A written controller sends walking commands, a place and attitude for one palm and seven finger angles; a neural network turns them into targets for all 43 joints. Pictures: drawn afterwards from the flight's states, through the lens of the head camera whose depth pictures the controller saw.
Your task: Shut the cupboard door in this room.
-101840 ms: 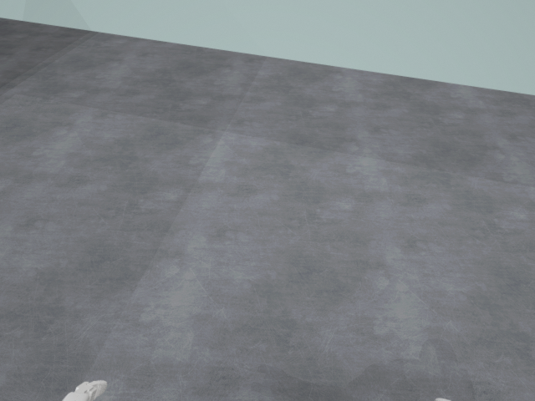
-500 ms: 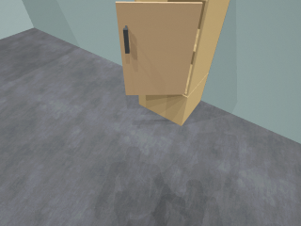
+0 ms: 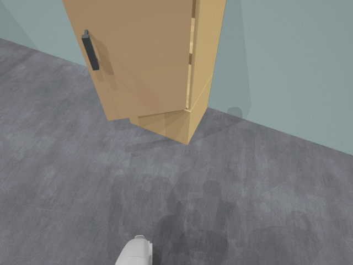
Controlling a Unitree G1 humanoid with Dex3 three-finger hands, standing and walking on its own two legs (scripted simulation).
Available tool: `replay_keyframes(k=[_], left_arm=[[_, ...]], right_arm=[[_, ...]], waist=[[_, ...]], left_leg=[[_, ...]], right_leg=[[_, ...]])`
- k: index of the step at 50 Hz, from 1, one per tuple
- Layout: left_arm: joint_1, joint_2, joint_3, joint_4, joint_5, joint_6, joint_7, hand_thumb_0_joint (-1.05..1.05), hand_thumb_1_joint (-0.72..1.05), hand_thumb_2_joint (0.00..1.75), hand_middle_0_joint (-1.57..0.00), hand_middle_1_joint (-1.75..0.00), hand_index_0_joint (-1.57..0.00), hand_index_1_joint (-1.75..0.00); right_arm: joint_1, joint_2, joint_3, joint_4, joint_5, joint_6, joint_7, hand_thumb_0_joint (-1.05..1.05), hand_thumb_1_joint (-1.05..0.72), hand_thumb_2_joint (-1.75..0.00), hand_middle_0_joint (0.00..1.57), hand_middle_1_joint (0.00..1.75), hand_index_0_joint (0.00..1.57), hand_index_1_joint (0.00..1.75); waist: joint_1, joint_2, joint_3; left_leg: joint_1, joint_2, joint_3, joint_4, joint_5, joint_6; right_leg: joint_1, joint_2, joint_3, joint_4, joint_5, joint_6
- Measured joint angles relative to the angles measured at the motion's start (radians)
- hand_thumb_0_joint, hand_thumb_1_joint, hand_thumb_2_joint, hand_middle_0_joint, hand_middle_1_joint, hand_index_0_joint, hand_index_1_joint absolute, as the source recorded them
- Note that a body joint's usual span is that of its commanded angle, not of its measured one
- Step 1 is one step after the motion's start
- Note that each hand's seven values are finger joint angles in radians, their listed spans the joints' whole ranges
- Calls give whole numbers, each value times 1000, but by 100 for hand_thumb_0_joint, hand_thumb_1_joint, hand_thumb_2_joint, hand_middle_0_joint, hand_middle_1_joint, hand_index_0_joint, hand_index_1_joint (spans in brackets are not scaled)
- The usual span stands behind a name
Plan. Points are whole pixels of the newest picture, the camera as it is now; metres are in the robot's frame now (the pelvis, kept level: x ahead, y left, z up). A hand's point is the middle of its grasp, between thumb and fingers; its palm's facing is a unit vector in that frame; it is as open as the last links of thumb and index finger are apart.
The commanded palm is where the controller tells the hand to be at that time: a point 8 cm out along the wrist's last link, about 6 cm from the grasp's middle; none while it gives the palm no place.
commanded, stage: turn to face it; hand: left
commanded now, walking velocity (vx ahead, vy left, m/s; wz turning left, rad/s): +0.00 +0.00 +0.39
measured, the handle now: (91, 50) +0.78 +0.37 +0.03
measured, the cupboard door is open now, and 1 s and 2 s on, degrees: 37 37 37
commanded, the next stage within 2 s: take the last steps up to it in 0.58 s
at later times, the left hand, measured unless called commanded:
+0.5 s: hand (97, 237) +0.20 +0.23 -0.17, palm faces +0.13 -0.96 -0.23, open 7.3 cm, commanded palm none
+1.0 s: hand (101, 243) +0.19 +0.22 -0.18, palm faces +0.30 -0.93 -0.21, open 7.4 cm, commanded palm none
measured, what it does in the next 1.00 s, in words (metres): walks ahead: left foot, then right foot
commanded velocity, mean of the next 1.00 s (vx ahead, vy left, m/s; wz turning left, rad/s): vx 0.09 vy -0.01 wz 0.23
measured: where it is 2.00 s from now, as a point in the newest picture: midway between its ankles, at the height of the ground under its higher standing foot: (164, 232)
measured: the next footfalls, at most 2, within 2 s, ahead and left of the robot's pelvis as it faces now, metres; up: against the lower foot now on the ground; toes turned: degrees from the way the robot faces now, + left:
left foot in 0.14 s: +0.22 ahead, +0.14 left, +0.00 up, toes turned +6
right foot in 0.44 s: +0.25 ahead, -0.06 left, +0.00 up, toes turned +8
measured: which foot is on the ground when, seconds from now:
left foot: up 0.00-0.12, down 0.14-0.92, up 0.94-1.00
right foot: down 0.00-0.14, up 0.16-0.42, down 0.44-1.00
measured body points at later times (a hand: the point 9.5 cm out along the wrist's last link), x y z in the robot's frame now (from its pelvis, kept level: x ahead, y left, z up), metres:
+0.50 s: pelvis +0.14 +0.04 -0.01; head +0.16 +0.04 +0.44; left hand +0.19 +0.28 -0.16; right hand +0.19 -0.19 -0.17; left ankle +0.18 +0.13 -0.74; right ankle +0.16 -0.09 -0.74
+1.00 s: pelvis +0.23 +0.04 -0.01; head +0.24 +0.04 +0.44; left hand +0.17 +0.27 -0.16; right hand +0.29 -0.18 -0.17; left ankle +0.15 +0.14 -0.71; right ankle +0.21 -0.07 -0.74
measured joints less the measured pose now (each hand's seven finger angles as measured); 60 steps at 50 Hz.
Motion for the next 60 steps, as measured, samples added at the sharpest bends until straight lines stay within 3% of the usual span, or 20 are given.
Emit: replay_keyframes(k=[4,6,10,12,18,23,30,33,35,38,41,45,46,49,53,56,60], left_arm=[[-7,5,2,6,-1,-1,6,0,91,90,-21,-30,-20,-30],[-4,13,5,10,-6,2,11,0,91,90,-21,-30,-20,-30],[-57,50,6,-2,-20,25,22,0,91,90,-20,-30,-20,-30],[-102,59,7,-23,-17,32,25,1,91,90,-20,-30,-20,-30],[-201,62,5,-101,-12,41,15,0,91,90,-20,-30,-20,-30],[-211,76,8,-122,-4,45,14,0,91,90,-20,-30,-20,-30],[-164,75,0,-99,-2,56,13,0,91,90,-20,-30,-20,-30],[-158,77,2,-92,-6,60,16,0,91,90,-20,-30,-20,-30],[-160,81,5,-86,-14,66,17,0,91,90,-20,-30,-20,-30],[-153,84,5,-70,-18,80,19,0,91,90,-20,-30,-20,-30],[-153,81,3,-52,-13,84,7,1,91,90,-20,-30,-20,-30],[-138,74,-3,-48,-9,53,-9,1,91,90,-20,-30,-20,-30],[-131,71,-2,-46,-7,42,-9,1,91,90,-20,-30,-20,-30],[-103,54,-3,-41,-1,26,-7,0,91,90,-20,-30,-20,-30],[-42,38,1,-31,2,11,2,0,91,90,-20,-30,-20,-30],[-8,27,-3,-6,5,9,2,0,91,90,-20,-30,-20,-30],[23,20,-4,25,-2,17,1,0,91,90,-20,-30,-20,-30]], right_arm=[[-45,13,10,-15,6,-13,0,1,-91,-90,19,29,20,30],[-44,17,19,-20,3,-29,-3,1,-91,-90,19,29,20,30],[-27,41,32,-12,-7,-35,-21,0,-91,-90,19,29,20,30],[-6,44,38,-3,-8,-24,-31,0,-91,-90,20,29,20,30],[34,-2,22,18,-10,5,-43,-1,-95,-90,20,29,20,30],[80,-5,20,42,-5,34,-30,0,-93,-90,20,29,20,30],[109,-7,11,42,-1,56,-13,1,-92,-90,20,29,20,30],[108,-7,14,35,4,47,-13,1,-91,-90,20,29,20,30],[99,-5,18,41,2,36,-17,1,-91,-90,20,29,20,30],[87,5,25,45,-6,27,-30,1,-91,-90,20,29,20,30],[88,11,28,38,-13,14,-37,1,-91,-90,20,29,20,30],[106,12,27,47,-8,10,-39,1,-91,-90,20,29,20,30],[112,9,26,51,-3,12,-37,1,-92,-90,20,29,20,30],[129,0,15,73,-4,29,-25,1,-92,-90,20,29,20,30],[111,-4,6,77,-7,35,-11,1,-91,-90,20,29,20,30],[79,-5,2,55,-3,25,-4,1,-91,-90,20,29,20,30],[45,0,9,33,0,1,0,1,-91,-90,19,29,20,30]], waist=[[13,-3,10],[9,-9,5],[9,-52,8],[11,-50,9],[-11,-12,-4],[-20,-20,-36],[-26,-16,-53],[-27,-26,-33],[-19,-43,-18],[-1,-57,-15],[-8,-37,-21],[-9,-12,-34],[-7,-5,-38],[-1,19,-56],[20,-2,-54],[17,-15,-32],[15,-28,-1]], left_leg=[[47,-25,18,-186,42,18],[118,-51,26,-297,140,34],[162,-92,44,-257,26,80],[196,-106,43,-300,29,77],[258,-138,12,-421,72,92],[270,-161,-16,-401,40,75],[258,-138,-36,-230,-151,28],[304,-113,-35,-306,-87,23],[323,-122,-35,-338,-44,35],[341,-133,-29,-350,-80,49],[364,-132,-46,-395,-68,50],[387,-133,-67,-409,-74,37],[384,-131,-71,-382,-93,35],[323,-116,-55,-183,-231,46],[209,-95,-14,18,-214,45],[166,-72,6,-53,-171,40],[188,-64,28,-262,-42,46]], right_leg=[[68,-6,0,5,-64,22],[73,-13,-7,83,-132,35],[-121,-35,-2,583,-249,35],[-210,-48,-20,683,-239,42],[-309,-91,-35,429,-156,65],[-260,-97,-41,215,36,68],[-205,-104,-94,196,2,57],[-193,-114,-121,220,-25,67],[-200,-132,-129,264,-55,78],[-219,-124,-93,330,-144,74],[-241,-99,-77,380,-188,61],[-197,-83,-84,203,-64,49],[-186,-80,-88,180,-8,42],[-145,-72,-119,173,-22,31],[-75,-78,-119,92,-19,34],[-34,-84,-122,51,-18,47],[1,-92,-136,80,-73,72]])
